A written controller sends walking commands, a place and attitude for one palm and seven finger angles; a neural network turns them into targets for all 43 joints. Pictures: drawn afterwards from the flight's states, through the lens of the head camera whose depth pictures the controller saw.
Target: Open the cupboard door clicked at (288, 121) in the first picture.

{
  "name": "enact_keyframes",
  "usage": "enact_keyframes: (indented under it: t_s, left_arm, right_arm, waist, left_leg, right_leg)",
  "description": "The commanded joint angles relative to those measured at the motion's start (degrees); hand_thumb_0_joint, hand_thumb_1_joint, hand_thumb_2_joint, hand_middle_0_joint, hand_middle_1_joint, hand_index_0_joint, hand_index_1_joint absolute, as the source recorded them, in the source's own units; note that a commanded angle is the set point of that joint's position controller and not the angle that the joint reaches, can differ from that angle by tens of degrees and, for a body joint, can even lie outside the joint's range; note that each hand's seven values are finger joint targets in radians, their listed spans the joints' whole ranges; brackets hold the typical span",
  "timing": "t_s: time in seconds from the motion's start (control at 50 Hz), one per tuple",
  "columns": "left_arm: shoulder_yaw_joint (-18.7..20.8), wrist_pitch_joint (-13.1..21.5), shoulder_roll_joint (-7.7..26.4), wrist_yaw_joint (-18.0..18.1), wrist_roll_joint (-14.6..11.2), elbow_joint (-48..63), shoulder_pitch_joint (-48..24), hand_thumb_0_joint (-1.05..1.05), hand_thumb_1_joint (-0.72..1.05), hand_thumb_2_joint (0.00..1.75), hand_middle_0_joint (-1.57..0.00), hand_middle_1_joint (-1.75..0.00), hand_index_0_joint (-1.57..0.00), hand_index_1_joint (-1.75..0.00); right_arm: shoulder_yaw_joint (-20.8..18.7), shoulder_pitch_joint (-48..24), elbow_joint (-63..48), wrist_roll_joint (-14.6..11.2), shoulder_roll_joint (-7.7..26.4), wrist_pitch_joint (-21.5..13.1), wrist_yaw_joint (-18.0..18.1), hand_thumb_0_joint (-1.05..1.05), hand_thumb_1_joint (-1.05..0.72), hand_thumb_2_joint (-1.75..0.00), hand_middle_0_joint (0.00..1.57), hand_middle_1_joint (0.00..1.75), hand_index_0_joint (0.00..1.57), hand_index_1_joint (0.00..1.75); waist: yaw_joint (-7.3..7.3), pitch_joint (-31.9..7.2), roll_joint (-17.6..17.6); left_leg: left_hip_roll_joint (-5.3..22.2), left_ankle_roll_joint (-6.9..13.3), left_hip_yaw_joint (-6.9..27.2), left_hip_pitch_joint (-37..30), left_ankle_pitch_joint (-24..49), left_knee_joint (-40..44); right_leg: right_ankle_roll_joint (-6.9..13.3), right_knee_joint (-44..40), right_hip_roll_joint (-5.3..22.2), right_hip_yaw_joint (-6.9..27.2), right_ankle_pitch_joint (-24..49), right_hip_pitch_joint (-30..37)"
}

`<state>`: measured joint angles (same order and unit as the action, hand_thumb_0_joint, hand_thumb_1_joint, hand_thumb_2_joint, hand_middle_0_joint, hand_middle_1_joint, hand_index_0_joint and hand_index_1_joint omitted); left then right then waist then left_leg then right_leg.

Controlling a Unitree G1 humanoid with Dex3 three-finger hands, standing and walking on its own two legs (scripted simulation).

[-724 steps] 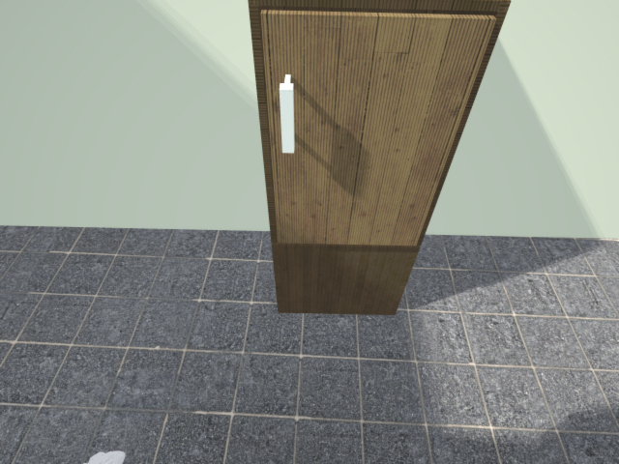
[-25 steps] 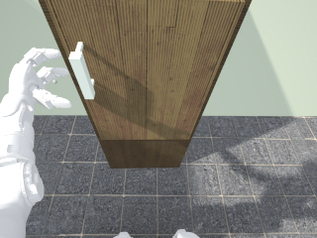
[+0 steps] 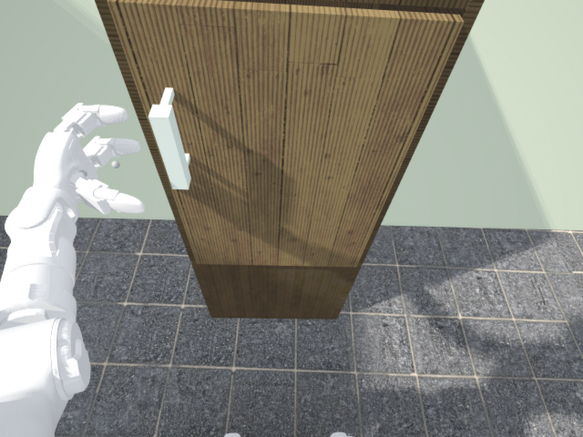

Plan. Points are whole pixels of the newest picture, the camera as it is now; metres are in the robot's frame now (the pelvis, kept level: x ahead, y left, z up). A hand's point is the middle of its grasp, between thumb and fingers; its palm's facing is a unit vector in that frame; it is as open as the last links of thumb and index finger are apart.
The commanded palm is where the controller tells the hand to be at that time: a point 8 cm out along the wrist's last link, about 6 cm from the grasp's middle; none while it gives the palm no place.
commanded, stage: move the hooked fingers beside the handle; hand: left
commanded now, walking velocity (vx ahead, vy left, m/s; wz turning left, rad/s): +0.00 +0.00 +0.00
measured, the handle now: (175, 140) +0.50 +0.16 +0.12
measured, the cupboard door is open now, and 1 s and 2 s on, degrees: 0 0 0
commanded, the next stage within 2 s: slide the fingers in behind the handle in 0.16 s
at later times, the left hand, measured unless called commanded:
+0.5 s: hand (131, 161) +0.45 +0.21 +0.12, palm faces -0.03 -1.00 +0.02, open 14.0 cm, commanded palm +0.43 +0.26 +0.12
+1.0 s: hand (143, 166) +0.45 +0.20 +0.11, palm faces +0.03 -1.00 +0.01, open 14.5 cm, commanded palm +0.43 +0.23 +0.12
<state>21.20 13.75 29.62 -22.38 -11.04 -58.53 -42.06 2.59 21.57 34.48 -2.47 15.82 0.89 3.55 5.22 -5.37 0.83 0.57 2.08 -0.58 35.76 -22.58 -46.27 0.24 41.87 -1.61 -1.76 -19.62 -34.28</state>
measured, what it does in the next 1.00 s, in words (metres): stands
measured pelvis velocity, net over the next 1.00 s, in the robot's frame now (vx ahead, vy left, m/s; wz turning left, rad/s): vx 0.00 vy -0.01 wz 0.02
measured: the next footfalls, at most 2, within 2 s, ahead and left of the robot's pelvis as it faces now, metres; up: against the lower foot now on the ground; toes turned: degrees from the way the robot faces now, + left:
none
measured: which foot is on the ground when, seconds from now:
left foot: down 0.00-1.00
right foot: down 0.00-1.00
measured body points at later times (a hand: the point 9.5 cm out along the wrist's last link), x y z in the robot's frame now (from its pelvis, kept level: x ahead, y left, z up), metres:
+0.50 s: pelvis -0.01 +0.00 +0.00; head +0.06 +0.01 +0.44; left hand +0.45 +0.27 +0.12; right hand +0.03 -0.27 -0.11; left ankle +0.00 +0.09 -0.71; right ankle +0.01 -0.12 -0.71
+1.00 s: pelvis +0.00 -0.01 +0.00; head +0.06 +0.01 +0.44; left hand +0.44 +0.25 +0.11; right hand +0.06 -0.27 -0.11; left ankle +0.00 +0.09 -0.71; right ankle +0.01 -0.12 -0.71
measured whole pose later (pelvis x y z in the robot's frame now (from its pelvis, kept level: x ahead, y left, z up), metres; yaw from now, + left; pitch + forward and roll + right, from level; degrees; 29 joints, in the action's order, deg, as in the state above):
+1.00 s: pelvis +0.00 -0.01 +0.00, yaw +1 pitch +12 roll -2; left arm 16.3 14.9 24.3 -14.4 -11.2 -57.8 -43.1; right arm 2.0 21.2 36.3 -2.2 15.5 -0.3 2.7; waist 4.7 -5.0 1.3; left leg 0.2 1.6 0.5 36.2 -22.7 -47.2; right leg 0.7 43.2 -1.3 -2.8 -20.4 -34.5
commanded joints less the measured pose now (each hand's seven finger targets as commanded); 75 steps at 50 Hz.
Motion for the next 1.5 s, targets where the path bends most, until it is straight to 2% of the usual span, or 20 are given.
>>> enact_keyframes:
  t_s: [0.0,0.3,0.36,0.48,0.54,0.64,0.68,0.72,0.76,0.92,0.98,1.02,1.1,1.14,1.18,1.28,1.32,1.38,1.42,1.48]
  left_arm:
    - [2.53,4.35,15.3,0.32,-1.29,12.26,-25.83,0.0,-0.5,0.3,-0.3,-1.2,-0.3,-1.2]
    - [1.11,5.11,14.85,0.11,-0.8,8.22,-30.5,0.0,-0.5,0.3,-0.3,-1.2,-0.3,-1.2]
    - [1.55,5.63,14.41,0.39,-0.98,10.94,-29.2,0.0,-0.5,0.3,-0.3,-1.2,-0.3,-1.2]
    - [1.26,3.87,13.77,1.98,-0.21,8.67,-27.71,0.0,-0.5,0.3,-0.3,-1.2,-0.3,-1.2]
    - [3.01,5.08,15.13,3.46,0.05,12.57,-28.07,0.0,-0.5,0.3,-0.3,-1.2,-0.3,-1.2]
    - [-0.58,5.43,11.1,3.6,0.04,12.27,-29.7,0.0,-0.5,0.3,-0.3,-1.2,-0.3,-1.2]
    - [-2.33,5.34,8.65,3.74,0.07,12.26,-29.84,0.0,-0.5,0.3,-0.3,-1.2,-0.3,-1.2]
    - [-1.02,5.61,9.95,4.25,0.05,12.78,-29.55,0.0,-0.5,0.3,-0.3,-1.2,-0.3,-1.2]
    - [-3.45,5.44,6.61,4.19,-0.16,13.23,-29.76,0.0,-0.5,0.3,-0.3,-1.2,-0.3,-1.2]
    - [-5.88,5.92,3.6,5.73,-0.07,15.58,-30.4,0.0,-0.5,0.3,-0.3,-1.2,-0.3,-1.2]
    - [-8.9,5.67,-0.4,6.03,0.05,15.2,-31.39,0.0,-0.5,0.3,-0.3,-1.2,-0.3,-1.2]
    - [-7.72,5.91,1.25,6.71,0.15,15.72,-32.66,0.0,-0.5,0.3,-0.3,-1.2,-0.3,-1.2]
    - [-10.34,6.14,-2.34,6.99,0.03,16.75,-32.35,0.0,-0.5,0.3,-0.3,-1.2,-0.3,-1.2]
    - [-9.11,6.15,-1.11,7.23,0.04,16.31,-31.32,0.0,-0.5,0.3,-0.3,-1.2,-0.3,-1.2]
    - [-11.53,6.15,-4.12,6.97,-0.14,17.24,-31.21,0.0,-0.5,0.3,-0.3,-1.2,-0.3,-1.2]
    - [-11.85,6.06,-3.96,7.81,0.32,16.07,-33.32,0.0,-0.5,0.3,-0.3,-1.2,-0.3,-1.2]
    - [-12.63,6.51,-4.9,8.32,0.51,17.6,-34.3,0.0,-0.5,0.3,-0.3,-1.2,-0.3,-1.2]
    - [-15.47,6.31,-8.5,8.48,0.53,17.38,-33.78,0.0,-0.5,0.3,-0.3,-1.2,-0.3,-1.2]
    - [-14.27,6.19,-7.4,8.83,0.43,16.13,-33.64,0.0,-0.5,0.3,-0.3,-1.2,-0.3,-1.2]
    - [-15.88,6.68,-8.9,9.29,0.89,18.79,-35.21,0.0,-0.5,0.3,-0.3,-1.2,-0.3,-1.2]
  right_arm:
    - [-3.69,4.63,-4.81,-0.15,9.69,-1.62,0.77,0.0,-0.9,-0.9,0.2,0.3,0.2,0.3]
    - [-3.48,4.82,-4.24,-0.04,9.99,-2.03,1.19,0.0,-0.9,-0.9,0.2,0.3,0.2,0.3]
    - [-3.78,5.18,-4.16,0.1,9.88,-2.2,0.76,0.0,-0.9,-0.9,0.2,0.3,0.2,0.3]
    - [-3.82,5.54,-4.18,-0.02,9.77,-1.62,0.54,0.0,-0.9,-0.9,0.2,0.3,0.2,0.3]
    - [-4.02,5.61,-4.55,0.25,9.55,-1.88,0.38,0.0,-0.9,-0.9,0.2,0.3,0.2,0.3]
    - [-4.01,5.45,-3.9,0.03,9.37,-1.92,0.37,0.0,-0.9,-0.9,0.2,0.3,0.2,0.3]
    - [-3.95,5.13,-3.94,0.05,9.16,-2.07,0.27,0.0,-0.9,-0.9,0.2,0.3,0.2,0.3]
    - [-4.15,5.41,-3.58,0.1,9.38,-2.21,0.28,0.0,-0.9,-0.9,0.2,0.3,0.2,0.3]
    - [-4.09,5.01,-3.59,0.08,9.0,-2.41,0.13,0.0,-0.9,-0.9,0.2,0.3,0.2,0.3]
    - [-4.18,4.08,-2.81,0.02,8.85,-2.79,-0.2,0.0,-0.9,-0.9,0.2,0.3,0.2,0.3]
    - [-4.19,3.55,-2.73,0.06,8.51,-3.09,-0.42,0.0,-0.9,-0.9,0.2,0.3,0.2,0.3]
    - [-4.37,3.79,-2.29,0.11,8.74,-3.24,-0.34,0.0,-0.9,-0.9,0.2,0.3,0.2,0.3]
    - [-4.25,3.11,-2.48,0.12,8.35,-3.65,-0.56,0.0,-0.9,-0.9,0.2,0.3,0.2,0.3]
    - [-4.37,3.18,-2.0,0.2,8.5,-3.55,-0.69,0.0,-0.9,-0.9,0.2,0.3,0.2,0.3]
    - [-4.32,2.61,-2.34,0.04,8.18,-3.7,-0.91,0.0,-0.9,-0.9,0.2,0.3,0.2,0.3]
    - [-4.24,2.35,-1.72,0.06,8.32,-3.81,-0.85,0.0,-0.9,-0.9,0.2,0.3,0.2,0.3]
    - [-4.35,2.17,-1.68,0.17,8.15,-4.12,-0.88,0.0,-0.9,-0.9,0.2,0.3,0.2,0.3]
    - [-4.39,2.2,-1.48,0.19,8.01,-4.39,-1.15,0.0,-0.9,-0.9,0.2,0.3,0.2,0.3]
    - [-4.52,2.46,-0.97,0.23,8.3,-4.52,-1.16,0.0,-0.9,-0.9,0.2,0.3,0.2,0.3]
    - [-4.83,2.36,-0.81,0.26,8.17,-4.8,-1.29,0.0,-0.9,-0.9,0.2,0.3,0.2,0.3]
  waist:
    - [0.34,-19.04,4.91]
    - [1.59,-19.03,4.22]
    - [0.62,-23.2,6.68]
    - [0.93,-18.15,3.2]
    - [0.04,-22.7,5.29]
    - [1.77,-20.13,4.02]
    - [1.75,-19.57,6.02]
    - [1.32,-21.33,4.66]
    - [1.72,-21.16,5.05]
    - [2.03,-20.87,5.28]
    - [2.57,-19.3,5.62]
    - [2.58,-20.67,4.5]
    - [2.68,-20.69,5.85]
    - [2.16,-21.51,4.23]
    - [2.32,-21.04,4.65]
    - [2.94,-18.68,3.48]
    - [2.97,-20.46,5.8]
    - [3.37,-20.23,5.25]
    - [3.35,-19.61,3.36]
    - [3.36,-21.88,5.59]
  left_leg:
    - [0.47,-0.62,2.64,-14.46,21.08,5.4]
    - [0.34,-0.48,3.16,-12.66,16.4,5.11]
    - [0.44,-0.82,3.08,-15.44,19.08,4.8]
    - [0.48,-0.4,2.57,-11.09,15.86,5.6]
    - [0.23,-0.47,2.47,-13.59,18.11,5.04]
    - [0.48,-0.37,2.59,-13.38,17.32,5.22]
    - [0.43,-0.52,2.75,-14.57,16.39,5.39]
    - [0.45,-0.54,3.05,-15.38,18.03,4.98]
    - [0.34,-0.53,2.93,-15.86,18.37,4.92]
    - [0.39,-0.83,3.62,-17.94,20.34,4.53]
    - [0.32,-0.96,3.85,-18.3,19.17,4.73]
    - [0.31,-0.85,3.98,-18.76,20.18,4.4]
    - [0.09,-0.95,4.17,-19.89,21.47,4.11]
    - [0.17,-1.03,4.12,-19.54,21.26,4.22]
    - [0.12,-1.08,4.07,-19.91,21.55,4.26]
    - [-0.05,-0.99,4.46,-17.87,17.17,4.78]
    - [-0.07,-1.04,4.5,-19.76,18.08,4.51]
    - [0.11,-1.34,5.01,-20.65,18.89,4.52]
    - [0.04,-1.14,4.98,-19.56,17.79,4.46]
    - [0.15,-1.44,5.57,-22.25,19.37,4.29]
  right_leg:
    - [1.66,-3.13,-0.73,0.19,16.85,5.93]
    - [1.5,-3.04,-0.59,0.32,13.32,4.12]
    - [1.48,-2.57,-0.67,0.47,15.08,4.83]
    - [1.2,-3.18,-0.75,0.24,13.62,4.73]
    - [1.32,-2.79,-0.8,0.7,15.47,6.63]
    - [1.17,-3.1,-0.93,0.46,15.09,5.14]
    - [1.35,-3.27,-0.9,0.3,13.61,3.63]
    - [1.41,-2.91,-0.96,0.23,14.71,4.44]
    - [1.37,-3.05,-0.92,0.25,15.13,4.24]
    - [1.51,-2.75,-0.87,-0.14,15.81,2.9]
    - [1.53,-2.95,-0.77,-0.39,14.54,1.43]
    - [1.48,-2.73,-0.8,-0.33,15.57,2.18]
    - [1.7,-2.55,-0.72,-0.58,15.75,1.69]
    - [1.62,-2.51,-0.7,-0.45,16.35,2.55]
    - [1.65,-2.58,-0.71,-0.5,16.55,2.35]
    - [1.67,-2.9,-0.62,-0.65,13.64,1.38]
    - [1.68,-2.72,-0.55,-0.68,13.65,0.76]
    - [1.75,-2.55,-0.59,-1.07,13.31,-0.25]
    - [1.68,-2.72,-0.65,-1.03,13.05,-0.09]
    - [1.86,-2.36,-0.59,-1.09,12.98,-0.92]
